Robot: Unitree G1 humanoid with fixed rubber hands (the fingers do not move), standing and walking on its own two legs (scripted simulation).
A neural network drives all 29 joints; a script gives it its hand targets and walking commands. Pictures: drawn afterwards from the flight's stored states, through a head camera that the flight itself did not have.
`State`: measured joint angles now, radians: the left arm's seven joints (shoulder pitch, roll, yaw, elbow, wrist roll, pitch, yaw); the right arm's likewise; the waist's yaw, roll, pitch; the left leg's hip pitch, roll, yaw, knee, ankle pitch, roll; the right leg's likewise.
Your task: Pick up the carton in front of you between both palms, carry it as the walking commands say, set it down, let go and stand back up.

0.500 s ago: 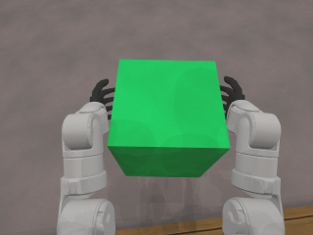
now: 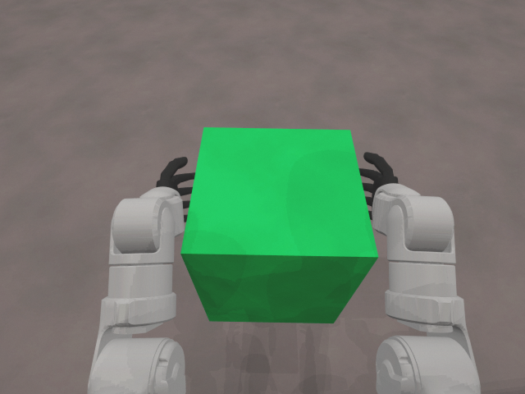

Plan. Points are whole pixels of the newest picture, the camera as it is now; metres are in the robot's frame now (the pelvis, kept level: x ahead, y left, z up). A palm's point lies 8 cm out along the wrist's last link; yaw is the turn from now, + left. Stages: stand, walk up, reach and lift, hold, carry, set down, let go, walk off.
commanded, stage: carry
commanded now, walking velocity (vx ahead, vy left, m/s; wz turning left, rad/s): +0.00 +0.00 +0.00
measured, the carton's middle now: (274, 233) +0.36 +0.00 +0.04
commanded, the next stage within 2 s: none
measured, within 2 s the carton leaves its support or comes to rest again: neither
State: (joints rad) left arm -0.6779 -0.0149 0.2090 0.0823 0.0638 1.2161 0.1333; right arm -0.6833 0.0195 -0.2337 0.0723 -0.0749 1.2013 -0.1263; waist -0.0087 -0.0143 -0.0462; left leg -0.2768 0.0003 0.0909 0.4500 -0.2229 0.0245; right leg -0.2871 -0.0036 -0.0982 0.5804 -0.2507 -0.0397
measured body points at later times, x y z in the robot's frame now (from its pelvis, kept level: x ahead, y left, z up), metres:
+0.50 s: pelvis +0.03 +0.00 +0.00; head +0.08 +0.00 +0.45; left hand +0.41 +0.15 +0.09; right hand +0.40 -0.15 +0.10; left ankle -0.03 +0.10 -0.73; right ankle -0.08 -0.09 -0.73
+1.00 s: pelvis +0.06 +0.01 -0.02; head +0.08 +0.03 +0.43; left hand +0.43 +0.17 +0.09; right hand +0.44 -0.13 +0.11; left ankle +0.03 +0.09 -0.75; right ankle +0.02 -0.09 -0.75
